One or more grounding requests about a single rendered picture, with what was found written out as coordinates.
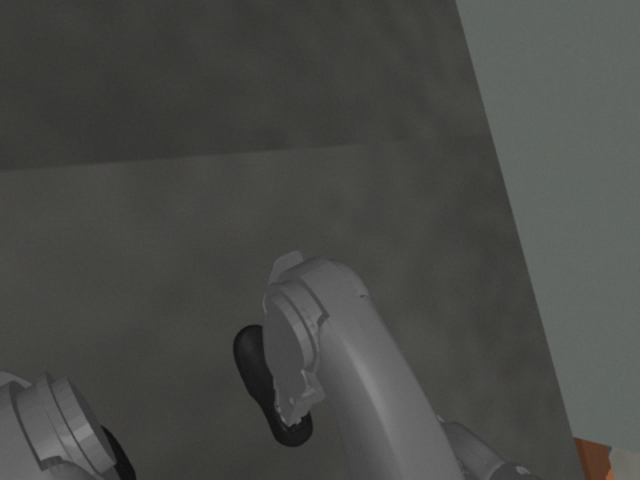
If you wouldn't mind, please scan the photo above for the left robot foot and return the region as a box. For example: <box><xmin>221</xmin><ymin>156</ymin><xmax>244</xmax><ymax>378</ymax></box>
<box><xmin>101</xmin><ymin>425</ymin><xmax>136</xmax><ymax>480</ymax></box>

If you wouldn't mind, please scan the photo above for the right robot arm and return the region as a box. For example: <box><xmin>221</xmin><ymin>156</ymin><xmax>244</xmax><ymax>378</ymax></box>
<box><xmin>489</xmin><ymin>462</ymin><xmax>543</xmax><ymax>480</ymax></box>

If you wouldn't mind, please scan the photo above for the right robot hand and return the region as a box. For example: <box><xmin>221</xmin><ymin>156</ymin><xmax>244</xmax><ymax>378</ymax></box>
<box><xmin>437</xmin><ymin>414</ymin><xmax>507</xmax><ymax>480</ymax></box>

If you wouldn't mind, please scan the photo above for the right robot foot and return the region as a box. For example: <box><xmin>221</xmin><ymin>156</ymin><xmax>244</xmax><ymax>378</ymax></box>
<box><xmin>233</xmin><ymin>325</ymin><xmax>313</xmax><ymax>447</ymax></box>

